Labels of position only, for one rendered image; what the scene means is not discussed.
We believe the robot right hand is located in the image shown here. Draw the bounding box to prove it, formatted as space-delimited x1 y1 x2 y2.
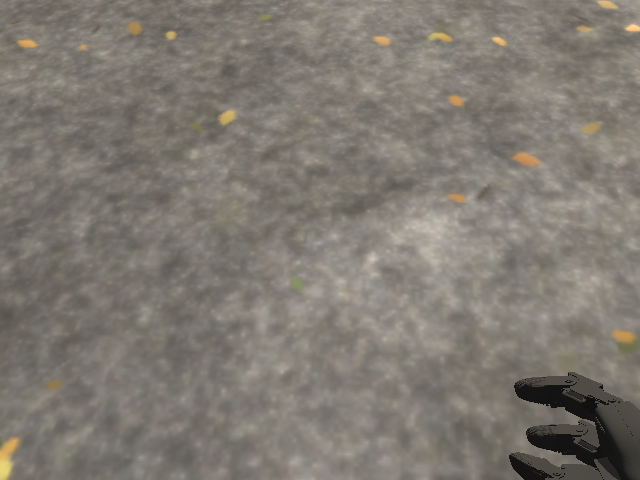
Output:
509 372 640 480

